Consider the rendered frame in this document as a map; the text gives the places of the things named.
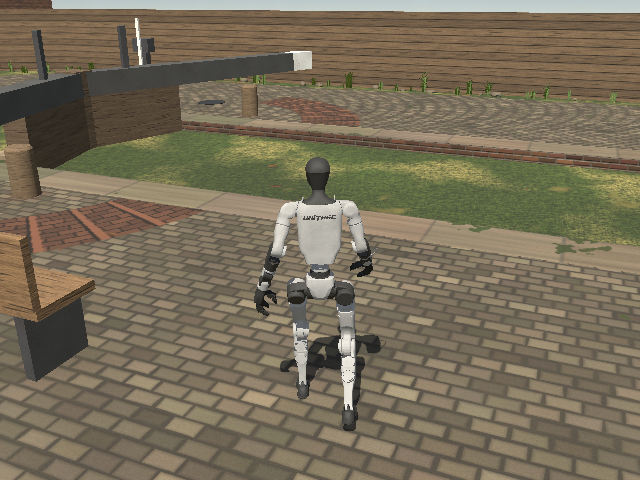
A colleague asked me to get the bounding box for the robot left shin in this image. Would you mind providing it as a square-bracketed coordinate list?
[293, 322, 308, 386]

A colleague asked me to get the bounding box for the left robot forearm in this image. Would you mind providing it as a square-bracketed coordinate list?
[257, 242, 280, 291]

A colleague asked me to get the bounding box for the right robot forearm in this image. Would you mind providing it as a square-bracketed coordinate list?
[357, 238, 372, 266]

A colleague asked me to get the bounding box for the robot right upper arm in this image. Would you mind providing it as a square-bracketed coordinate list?
[339, 200, 368, 253]

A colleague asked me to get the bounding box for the left robot thigh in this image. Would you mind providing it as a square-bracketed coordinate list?
[287, 278, 309, 339]

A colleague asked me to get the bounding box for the right robot hand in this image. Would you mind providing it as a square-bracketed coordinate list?
[350, 261, 373, 277]

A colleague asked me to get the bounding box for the left robot hand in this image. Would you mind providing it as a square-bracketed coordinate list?
[254, 287, 277, 316]

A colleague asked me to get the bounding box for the robot left upper arm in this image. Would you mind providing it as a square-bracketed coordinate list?
[270, 201, 298, 258]

